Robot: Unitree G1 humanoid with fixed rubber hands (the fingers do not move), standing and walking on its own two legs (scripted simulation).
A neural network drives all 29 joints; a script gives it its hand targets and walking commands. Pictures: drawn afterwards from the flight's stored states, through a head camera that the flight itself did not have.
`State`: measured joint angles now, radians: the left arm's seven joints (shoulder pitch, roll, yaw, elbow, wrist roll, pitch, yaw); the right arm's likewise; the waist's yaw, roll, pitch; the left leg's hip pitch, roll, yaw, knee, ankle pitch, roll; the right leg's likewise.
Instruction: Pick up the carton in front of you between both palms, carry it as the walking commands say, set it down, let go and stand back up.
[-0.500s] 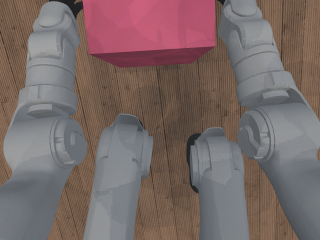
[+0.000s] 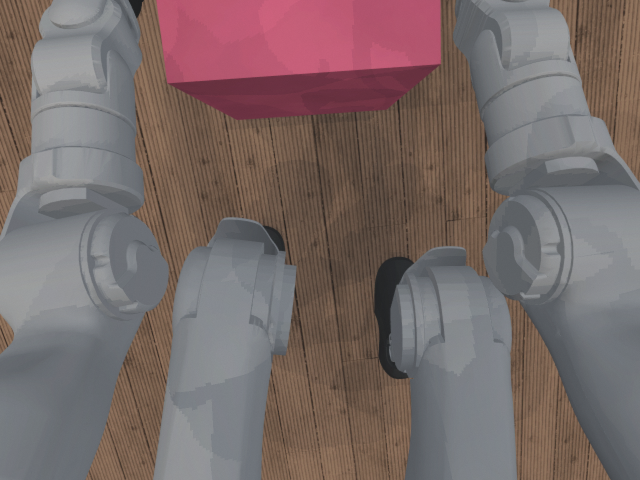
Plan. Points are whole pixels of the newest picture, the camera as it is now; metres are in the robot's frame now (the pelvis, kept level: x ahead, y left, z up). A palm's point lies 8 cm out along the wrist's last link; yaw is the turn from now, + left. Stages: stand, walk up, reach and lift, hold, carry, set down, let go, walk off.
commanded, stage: set down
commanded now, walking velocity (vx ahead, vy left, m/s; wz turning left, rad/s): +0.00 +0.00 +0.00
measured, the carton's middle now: out of the picture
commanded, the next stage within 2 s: let go in 1.50 s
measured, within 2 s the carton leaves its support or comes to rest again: rests again in 0.24 s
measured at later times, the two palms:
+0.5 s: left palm out of the picture +0.52 +0.30 -0.18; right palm out of the picture +0.59 -0.09 -0.18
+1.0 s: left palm out of the picture +0.53 +0.30 -0.01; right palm out of the picture +0.60 -0.08 -0.01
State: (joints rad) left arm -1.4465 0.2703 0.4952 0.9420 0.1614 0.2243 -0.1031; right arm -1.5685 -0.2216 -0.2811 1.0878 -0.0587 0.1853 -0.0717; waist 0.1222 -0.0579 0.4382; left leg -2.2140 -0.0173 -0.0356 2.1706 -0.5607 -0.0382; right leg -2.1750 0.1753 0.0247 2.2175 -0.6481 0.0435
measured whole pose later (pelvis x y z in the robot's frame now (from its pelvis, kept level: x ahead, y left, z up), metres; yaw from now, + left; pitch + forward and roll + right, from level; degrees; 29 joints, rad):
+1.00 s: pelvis +0.01 +0.01 +0.09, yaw +1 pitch +45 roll -2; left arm -1.36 0.36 0.33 0.96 -0.06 0.19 0.03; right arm -1.44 -0.31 -0.20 0.99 0.04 0.23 -0.12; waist 0.10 -0.04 0.10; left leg -2.12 -0.03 -0.03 1.82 -0.48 0.00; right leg -2.06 0.09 0.02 1.85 -0.58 0.03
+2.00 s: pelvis +0.08 +0.03 +0.35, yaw +3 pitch +33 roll -1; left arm -0.45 0.24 0.22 0.63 0.04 0.08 -0.12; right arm -0.49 -0.13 -0.20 0.61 -0.10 0.11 -0.06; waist 0.06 -0.01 -0.06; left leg -1.10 -0.04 -0.04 0.78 -0.25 0.02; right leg -1.04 0.04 0.08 0.78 -0.31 0.03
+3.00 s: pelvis +0.13 +0.01 +0.39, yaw +4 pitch -2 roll +0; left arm 0.21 0.27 0.04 0.48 0.03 0.12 0.00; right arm 0.21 -0.24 -0.02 0.57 -0.04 0.07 0.00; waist 0.01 -0.02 0.04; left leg -0.19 -0.03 -0.05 0.51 -0.28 0.00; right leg -0.12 0.03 0.05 0.50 -0.34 -0.01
